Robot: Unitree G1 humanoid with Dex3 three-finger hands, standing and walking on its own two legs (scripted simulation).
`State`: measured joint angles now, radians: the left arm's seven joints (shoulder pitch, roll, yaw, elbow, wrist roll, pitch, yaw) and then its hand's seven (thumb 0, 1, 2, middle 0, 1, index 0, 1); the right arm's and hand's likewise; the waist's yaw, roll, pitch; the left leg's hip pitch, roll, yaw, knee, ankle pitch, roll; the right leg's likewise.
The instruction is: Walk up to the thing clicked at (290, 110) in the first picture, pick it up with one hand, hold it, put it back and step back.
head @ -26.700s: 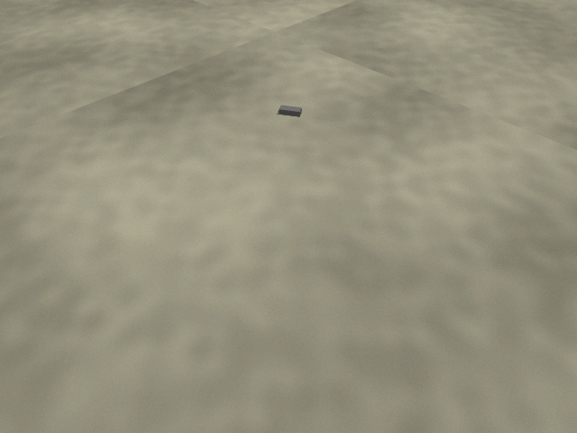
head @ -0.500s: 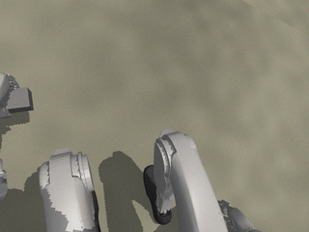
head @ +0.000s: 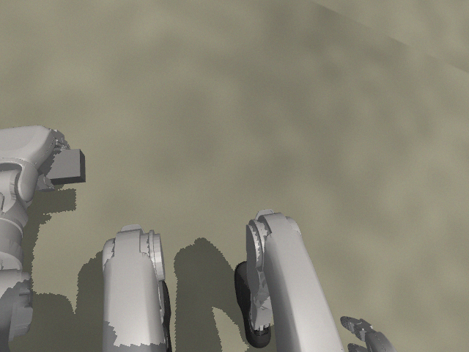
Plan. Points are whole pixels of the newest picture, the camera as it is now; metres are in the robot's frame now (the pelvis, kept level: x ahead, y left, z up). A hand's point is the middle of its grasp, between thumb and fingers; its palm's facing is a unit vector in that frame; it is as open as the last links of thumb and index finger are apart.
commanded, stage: lift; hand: left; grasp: from above
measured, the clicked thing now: (41, 169) +0.44 +0.32 -0.17
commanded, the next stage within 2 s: hold in 1.30 s
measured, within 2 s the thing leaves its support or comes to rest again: neither
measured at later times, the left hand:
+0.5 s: hand out of the picture +0.36 +0.29 +0.06, palm faces -0.44 -0.12 -0.89, open 8.2 cm
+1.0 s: hand out of the picture +0.35 +0.26 +0.21, palm faces -0.46 -0.12 -0.88, open 8.3 cm
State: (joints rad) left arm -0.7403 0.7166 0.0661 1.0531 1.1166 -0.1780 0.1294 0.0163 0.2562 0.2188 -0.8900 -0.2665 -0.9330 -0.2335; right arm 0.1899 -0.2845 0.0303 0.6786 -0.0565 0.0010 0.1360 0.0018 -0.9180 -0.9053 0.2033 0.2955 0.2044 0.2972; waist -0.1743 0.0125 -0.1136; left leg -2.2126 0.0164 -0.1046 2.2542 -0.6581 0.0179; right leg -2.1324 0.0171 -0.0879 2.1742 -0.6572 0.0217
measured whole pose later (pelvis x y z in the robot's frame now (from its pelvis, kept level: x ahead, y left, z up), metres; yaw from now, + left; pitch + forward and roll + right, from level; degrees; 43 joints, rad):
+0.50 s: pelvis +0.01 +0.00 +0.15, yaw +3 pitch +29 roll -5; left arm -0.41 0.58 -0.05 0.68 0.99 -0.05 0.05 0.02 0.27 0.21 -0.88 -0.27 -0.92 -0.24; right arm 0.16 -0.25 0.00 0.66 0.03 0.02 0.02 0.00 -0.90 -0.90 0.20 0.30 0.21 0.30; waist -0.10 0.03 -0.17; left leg -1.67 0.03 -0.06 1.77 -0.60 0.02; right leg -1.62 0.02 -0.05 1.71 -0.59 0.02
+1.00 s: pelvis +0.05 +0.00 +0.31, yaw +5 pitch +16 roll -2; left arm -0.31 0.42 -0.15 0.81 1.02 -0.01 0.15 0.01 0.27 0.23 -0.86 -0.30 -0.90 -0.28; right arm 0.25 -0.25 -0.02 0.75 0.05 -0.04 -0.04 0.01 -0.90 -0.90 0.20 0.30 0.20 0.30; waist -0.07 0.03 -0.14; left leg -0.95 0.03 -0.01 1.14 -0.48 0.01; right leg -0.92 0.02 -0.01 1.09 -0.46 0.01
